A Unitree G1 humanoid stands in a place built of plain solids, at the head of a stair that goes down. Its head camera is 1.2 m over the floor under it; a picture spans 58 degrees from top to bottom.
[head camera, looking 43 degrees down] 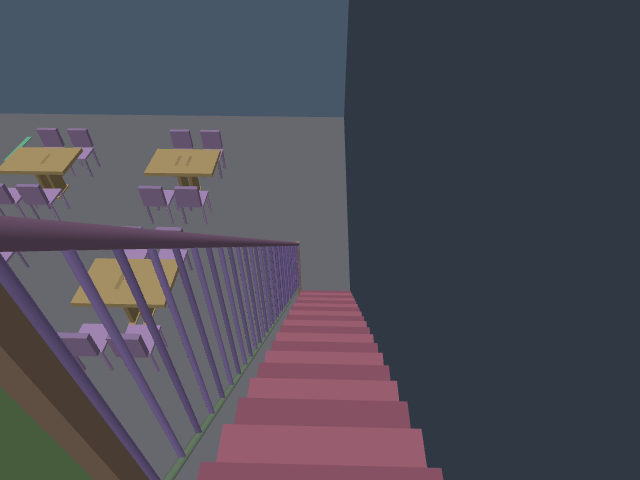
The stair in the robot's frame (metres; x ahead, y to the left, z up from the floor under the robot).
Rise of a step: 0.19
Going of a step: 0.20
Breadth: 0.73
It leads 1 degrees to the right of straight ahead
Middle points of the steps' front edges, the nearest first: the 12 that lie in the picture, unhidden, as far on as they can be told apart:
0.50 0.00 -0.19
0.70 -0.01 -0.39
0.90 -0.01 -0.58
1.10 -0.02 -0.77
1.30 -0.02 -0.96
1.51 -0.03 -1.16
1.71 -0.03 -1.35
1.91 -0.03 -1.54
2.11 -0.04 -1.74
2.31 -0.04 -1.93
2.52 -0.05 -2.12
2.72 -0.05 -2.31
